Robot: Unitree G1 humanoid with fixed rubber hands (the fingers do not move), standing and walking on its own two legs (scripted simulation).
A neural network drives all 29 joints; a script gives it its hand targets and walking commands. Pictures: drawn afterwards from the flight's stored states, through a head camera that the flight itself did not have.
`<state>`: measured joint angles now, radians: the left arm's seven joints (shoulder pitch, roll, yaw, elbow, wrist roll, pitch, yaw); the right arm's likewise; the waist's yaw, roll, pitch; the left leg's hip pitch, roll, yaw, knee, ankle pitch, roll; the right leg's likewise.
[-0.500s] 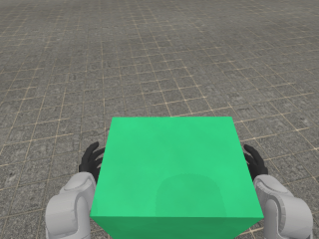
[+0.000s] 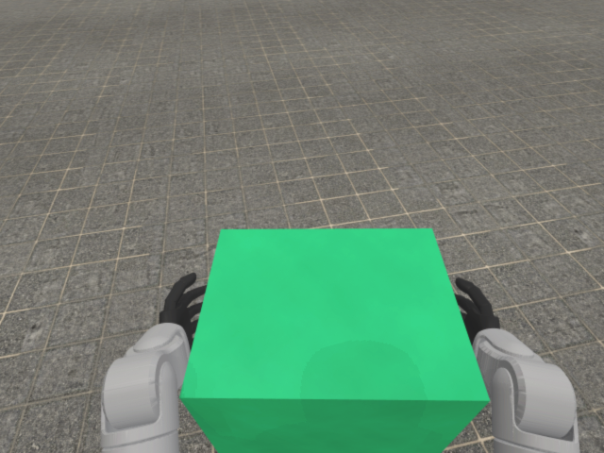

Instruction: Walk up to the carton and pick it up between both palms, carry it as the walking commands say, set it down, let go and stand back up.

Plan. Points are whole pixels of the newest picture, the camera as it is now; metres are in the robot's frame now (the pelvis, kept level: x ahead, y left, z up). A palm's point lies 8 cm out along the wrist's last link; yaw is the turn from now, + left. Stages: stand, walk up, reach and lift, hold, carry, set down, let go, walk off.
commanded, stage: carry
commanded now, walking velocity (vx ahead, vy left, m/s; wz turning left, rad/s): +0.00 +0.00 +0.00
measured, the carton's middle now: (325, 356) +0.25 +0.00 +0.00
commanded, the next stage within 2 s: none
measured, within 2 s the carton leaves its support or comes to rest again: neither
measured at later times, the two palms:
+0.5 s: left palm (143, 386) +0.19 +0.21 +0.05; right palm (471, 394) +0.17 -0.15 +0.08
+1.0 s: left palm out of the picture +0.01 +0.23 +0.10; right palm (447, 429) +0.14 -0.12 +0.08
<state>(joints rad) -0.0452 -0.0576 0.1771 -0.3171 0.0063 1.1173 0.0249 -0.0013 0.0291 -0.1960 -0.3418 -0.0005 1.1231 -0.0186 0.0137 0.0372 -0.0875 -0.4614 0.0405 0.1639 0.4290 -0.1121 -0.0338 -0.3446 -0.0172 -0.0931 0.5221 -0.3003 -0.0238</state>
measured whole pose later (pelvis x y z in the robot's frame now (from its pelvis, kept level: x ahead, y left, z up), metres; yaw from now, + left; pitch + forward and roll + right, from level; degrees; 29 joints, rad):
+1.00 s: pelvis -0.16 -0.01 +0.00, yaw +21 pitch +5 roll +5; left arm 0.05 -0.13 0.21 -0.58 -0.05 1.09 0.03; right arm 0.01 0.00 -0.18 -0.57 0.07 1.15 -0.04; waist -0.02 0.01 -0.05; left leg -0.47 0.03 0.08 0.97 -0.47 -0.06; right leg -0.42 -0.22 -0.25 0.59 -0.25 -0.02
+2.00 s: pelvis -0.45 -0.10 -0.01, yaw +57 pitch +4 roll +1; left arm 0.09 -0.06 0.19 -0.57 -0.03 1.13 0.04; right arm 0.04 0.05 -0.16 -0.50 0.05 1.14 -0.03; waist -0.01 -0.02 -0.09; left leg -0.36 0.02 0.07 0.66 -0.36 -0.01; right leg -0.51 -0.25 -0.19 0.85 -0.51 0.10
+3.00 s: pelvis -0.61 -0.26 +0.00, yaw +70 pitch +2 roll +0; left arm 0.01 -0.04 0.16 -0.48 -0.06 1.19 0.04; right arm 0.12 0.09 -0.21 -0.56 0.02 1.18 -0.05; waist -0.01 -0.01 -0.12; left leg -0.35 0.03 0.09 0.59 -0.28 0.01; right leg -0.42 -0.13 -0.13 0.53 -0.14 0.04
